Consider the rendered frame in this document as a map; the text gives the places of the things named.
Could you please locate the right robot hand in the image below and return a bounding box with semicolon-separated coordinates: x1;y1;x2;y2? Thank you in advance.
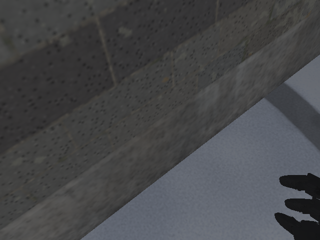
274;173;320;240

